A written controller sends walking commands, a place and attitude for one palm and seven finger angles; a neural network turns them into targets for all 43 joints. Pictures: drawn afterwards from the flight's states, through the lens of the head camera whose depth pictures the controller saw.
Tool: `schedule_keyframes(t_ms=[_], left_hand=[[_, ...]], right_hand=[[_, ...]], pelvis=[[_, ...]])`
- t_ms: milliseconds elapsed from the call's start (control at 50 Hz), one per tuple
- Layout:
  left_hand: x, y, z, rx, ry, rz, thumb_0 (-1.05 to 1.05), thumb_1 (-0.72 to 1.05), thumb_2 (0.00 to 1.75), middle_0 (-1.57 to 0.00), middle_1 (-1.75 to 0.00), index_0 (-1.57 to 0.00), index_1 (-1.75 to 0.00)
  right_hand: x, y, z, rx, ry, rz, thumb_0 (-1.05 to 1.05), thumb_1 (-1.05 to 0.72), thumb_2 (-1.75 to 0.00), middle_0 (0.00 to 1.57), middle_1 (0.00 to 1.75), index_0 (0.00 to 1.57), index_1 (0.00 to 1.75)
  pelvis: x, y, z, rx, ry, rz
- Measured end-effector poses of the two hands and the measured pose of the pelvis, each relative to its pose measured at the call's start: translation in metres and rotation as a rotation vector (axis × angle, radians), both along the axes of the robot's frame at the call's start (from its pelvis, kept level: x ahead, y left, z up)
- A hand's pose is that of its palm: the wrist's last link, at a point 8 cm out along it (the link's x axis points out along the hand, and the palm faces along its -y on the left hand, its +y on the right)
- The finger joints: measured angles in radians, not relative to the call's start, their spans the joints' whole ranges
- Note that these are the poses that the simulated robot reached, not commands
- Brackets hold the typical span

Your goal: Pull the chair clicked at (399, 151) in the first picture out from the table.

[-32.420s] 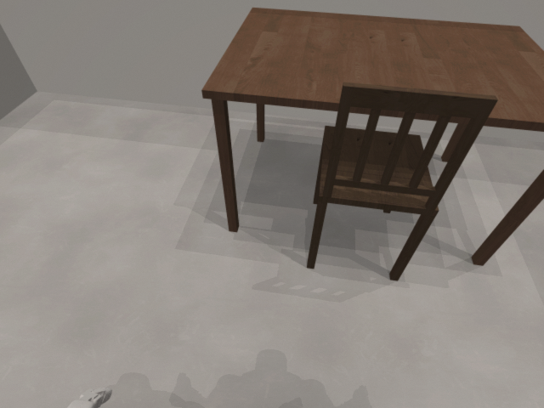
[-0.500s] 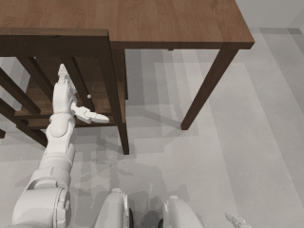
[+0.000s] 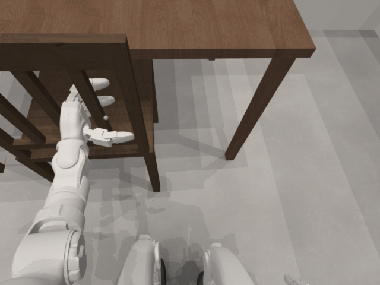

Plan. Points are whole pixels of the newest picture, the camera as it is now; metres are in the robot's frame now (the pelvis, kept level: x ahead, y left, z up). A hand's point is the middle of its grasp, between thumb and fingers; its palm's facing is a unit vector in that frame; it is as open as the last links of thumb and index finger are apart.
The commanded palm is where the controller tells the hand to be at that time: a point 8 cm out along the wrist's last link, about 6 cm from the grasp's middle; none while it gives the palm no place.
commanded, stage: hook a spindle and tug to test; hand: left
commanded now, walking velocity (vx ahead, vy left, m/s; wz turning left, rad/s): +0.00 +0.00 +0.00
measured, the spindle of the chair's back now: (53, 111) +0.48 +0.28 +0.02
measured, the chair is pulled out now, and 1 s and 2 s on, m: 0.00 0.03 0.18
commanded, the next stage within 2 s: step backward, pulling the chair out in 0.98 s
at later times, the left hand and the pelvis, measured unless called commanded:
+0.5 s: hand (105, 118) +0.45 +0.17 +0.03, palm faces +0.08 -1.00 -0.02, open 5.2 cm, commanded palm +0.42 +0.20 +0.03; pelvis +0.01 +0.01 +0.01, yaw +0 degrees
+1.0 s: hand (104, 132) +0.42 +0.17 +0.03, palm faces +0.05 -1.00 -0.02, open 5.3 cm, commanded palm +0.39 +0.21 +0.03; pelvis +0.01 +0.01 +0.01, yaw +0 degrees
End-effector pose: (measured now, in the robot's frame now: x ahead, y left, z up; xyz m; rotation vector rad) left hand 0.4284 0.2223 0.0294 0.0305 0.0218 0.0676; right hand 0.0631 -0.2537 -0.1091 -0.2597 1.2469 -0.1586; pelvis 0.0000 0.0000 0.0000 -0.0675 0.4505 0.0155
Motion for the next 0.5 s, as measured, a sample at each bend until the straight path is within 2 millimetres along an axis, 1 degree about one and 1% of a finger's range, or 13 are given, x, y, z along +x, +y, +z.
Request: schedule_keyframes(t_ms=[80,160,260,380,420,500], left_hand=[[0.001,0.000,0.000,-0.008,-0.002,0.011,-0.01,-0.11,0.47,-0.42,-1.23,-0.41,-1.22],[0.002,0.001,0.000,-0.005,-0.007,0.010,-0.01,0.10,0.56,-0.46,-1.34,-0.44,-1.34],[0.001,0.002,0.000,0.002,-0.009,-0.002,0.00,0.37,0.67,-0.48,-1.41,-0.46,-1.41],[0.001,0.002,0.000,-0.008,-0.001,0.003,0.00,0.67,0.80,-0.48,-1.44,-0.46,-1.44],[0.000,0.001,0.000,-0.008,0.000,0.005,0.01,0.72,0.82,-0.48,-1.44,-0.46,-1.44],[-0.002,0.001,0.000,-0.010,0.002,0.009,0.01,0.73,0.81,-0.46,-1.45,-0.45,-1.44]], right_hand=[[0.002,0.000,0.001,0.000,-0.003,-0.003,0.00,-0.91,-0.90,0.20,0.30,0.20,0.30],[0.005,0.001,0.002,0.000,-0.003,0.001,0.00,-0.91,-0.90,0.20,0.30,0.20,0.30],[0.010,0.002,0.003,0.001,-0.013,0.000,0.00,-0.91,-0.90,0.20,0.30,0.20,0.30],[0.017,0.007,0.004,0.009,-0.023,0.006,0.00,-0.91,-0.90,0.20,0.30,0.20,0.30],[0.018,0.008,0.005,0.011,-0.026,0.009,0.00,-0.91,-0.90,0.20,0.30,0.20,0.30],[0.021,0.011,0.006,0.019,-0.030,0.008,0.00,-0.91,-0.90,0.20,0.30,0.20,0.30]], pelvis=[[0.002,0.001,0.001,0.000,0.003,-0.002],[0.003,0.001,0.001,0.000,0.005,-0.004],[0.005,0.003,0.002,-0.002,0.004,-0.003],[0.007,0.005,0.004,-0.003,0.003,-0.002],[0.008,0.006,0.004,-0.004,0.004,-0.002],[0.009,0.008,0.006,-0.002,0.003,-0.005]])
